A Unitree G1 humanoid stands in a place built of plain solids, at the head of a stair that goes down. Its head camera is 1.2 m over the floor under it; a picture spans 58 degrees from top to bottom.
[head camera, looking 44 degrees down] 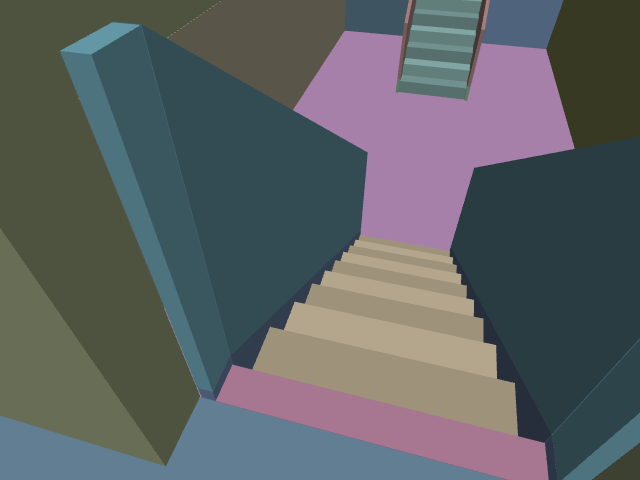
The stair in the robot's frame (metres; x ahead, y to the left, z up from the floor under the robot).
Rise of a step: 0.20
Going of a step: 0.29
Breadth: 0.91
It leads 15 degrees to the right of straight ahead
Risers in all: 10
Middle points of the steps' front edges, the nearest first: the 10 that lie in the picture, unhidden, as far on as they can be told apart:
0.57 -0.17 0.00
0.86 -0.24 -0.20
1.14 -0.32 -0.41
1.42 -0.39 -0.61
1.70 -0.47 -0.82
1.98 -0.54 -1.02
2.26 -0.62 -1.23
2.55 -0.70 -1.43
2.83 -0.77 -1.63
3.11 -0.85 -1.84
